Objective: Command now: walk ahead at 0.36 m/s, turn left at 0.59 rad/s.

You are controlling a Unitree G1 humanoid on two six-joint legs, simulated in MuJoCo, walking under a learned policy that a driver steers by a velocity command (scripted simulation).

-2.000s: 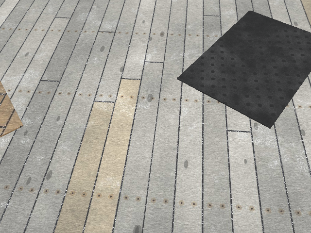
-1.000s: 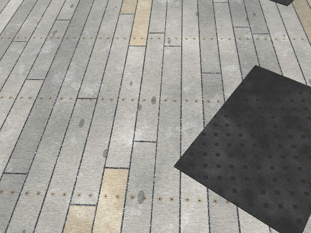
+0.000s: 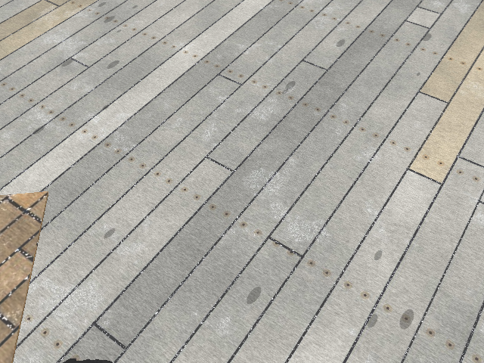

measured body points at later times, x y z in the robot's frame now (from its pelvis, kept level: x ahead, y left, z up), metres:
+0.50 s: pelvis +0.12 +0.01 +0.02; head +0.14 +0.03 +0.46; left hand +0.18 +0.27 -0.13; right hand +0.25 -0.24 -0.09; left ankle +0.17 +0.10 -0.73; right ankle +0.07 -0.10 -0.66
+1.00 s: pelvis +0.09 -0.02 +0.02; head +0.11 -0.06 +0.47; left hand +0.29 +0.21 -0.08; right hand +0.10 -0.32 -0.11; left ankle +0.15 +0.11 -0.66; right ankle +0.08 -0.09 -0.73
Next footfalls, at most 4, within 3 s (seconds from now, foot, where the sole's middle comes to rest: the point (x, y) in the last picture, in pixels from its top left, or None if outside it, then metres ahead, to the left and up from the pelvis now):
0.34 left None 0.21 0.11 -0.76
0.74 right None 0.12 -0.10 -0.76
1.24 left None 0.19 0.07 -0.76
1.56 right None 0.04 -0.09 -0.76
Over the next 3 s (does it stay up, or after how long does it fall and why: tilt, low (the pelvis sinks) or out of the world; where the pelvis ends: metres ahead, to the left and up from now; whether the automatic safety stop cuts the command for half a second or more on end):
stays up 0.32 -0.09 0.00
